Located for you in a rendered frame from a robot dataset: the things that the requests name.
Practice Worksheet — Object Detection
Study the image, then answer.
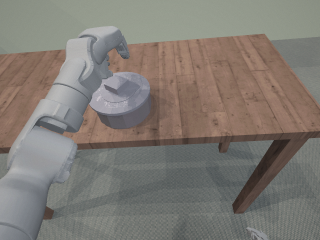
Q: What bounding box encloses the table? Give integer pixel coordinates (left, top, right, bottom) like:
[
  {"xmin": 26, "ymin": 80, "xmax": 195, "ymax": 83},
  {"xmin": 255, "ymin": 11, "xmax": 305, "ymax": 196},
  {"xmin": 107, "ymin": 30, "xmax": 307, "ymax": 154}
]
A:
[{"xmin": 0, "ymin": 34, "xmax": 320, "ymax": 220}]

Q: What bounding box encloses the left robot upper arm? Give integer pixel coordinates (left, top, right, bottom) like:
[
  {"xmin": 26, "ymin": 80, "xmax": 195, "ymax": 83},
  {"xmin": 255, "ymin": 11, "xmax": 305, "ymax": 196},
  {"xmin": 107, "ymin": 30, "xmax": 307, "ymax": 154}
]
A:
[{"xmin": 0, "ymin": 125, "xmax": 78, "ymax": 240}]

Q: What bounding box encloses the pot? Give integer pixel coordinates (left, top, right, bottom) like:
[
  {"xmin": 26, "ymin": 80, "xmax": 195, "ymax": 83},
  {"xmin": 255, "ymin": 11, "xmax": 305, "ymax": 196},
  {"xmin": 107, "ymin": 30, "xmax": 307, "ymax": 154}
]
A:
[{"xmin": 97, "ymin": 95, "xmax": 152, "ymax": 129}]

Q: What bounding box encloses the right robot hand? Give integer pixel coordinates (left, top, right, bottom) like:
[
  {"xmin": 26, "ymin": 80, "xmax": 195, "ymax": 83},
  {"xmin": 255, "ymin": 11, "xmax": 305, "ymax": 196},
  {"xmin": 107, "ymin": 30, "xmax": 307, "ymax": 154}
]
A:
[{"xmin": 246, "ymin": 227, "xmax": 268, "ymax": 240}]

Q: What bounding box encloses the left robot hand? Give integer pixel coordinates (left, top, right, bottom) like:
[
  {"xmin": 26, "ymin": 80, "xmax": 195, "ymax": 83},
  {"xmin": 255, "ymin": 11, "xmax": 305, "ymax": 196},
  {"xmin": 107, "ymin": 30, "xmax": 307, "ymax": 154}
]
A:
[{"xmin": 78, "ymin": 26, "xmax": 130, "ymax": 80}]

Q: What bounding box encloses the knob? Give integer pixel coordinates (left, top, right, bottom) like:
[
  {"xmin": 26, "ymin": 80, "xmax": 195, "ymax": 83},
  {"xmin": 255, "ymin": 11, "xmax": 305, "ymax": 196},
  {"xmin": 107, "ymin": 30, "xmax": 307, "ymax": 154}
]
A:
[{"xmin": 104, "ymin": 74, "xmax": 130, "ymax": 95}]

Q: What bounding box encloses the robot left forearm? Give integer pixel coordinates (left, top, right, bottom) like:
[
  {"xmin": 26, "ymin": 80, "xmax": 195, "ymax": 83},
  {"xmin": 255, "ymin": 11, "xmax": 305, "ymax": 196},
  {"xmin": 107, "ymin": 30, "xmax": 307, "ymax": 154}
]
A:
[{"xmin": 7, "ymin": 32, "xmax": 108, "ymax": 170}]

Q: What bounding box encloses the lid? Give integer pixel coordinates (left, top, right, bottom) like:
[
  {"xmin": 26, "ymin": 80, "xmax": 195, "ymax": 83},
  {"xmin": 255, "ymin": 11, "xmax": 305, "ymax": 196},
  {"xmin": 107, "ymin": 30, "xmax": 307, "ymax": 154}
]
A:
[{"xmin": 89, "ymin": 72, "xmax": 151, "ymax": 116}]

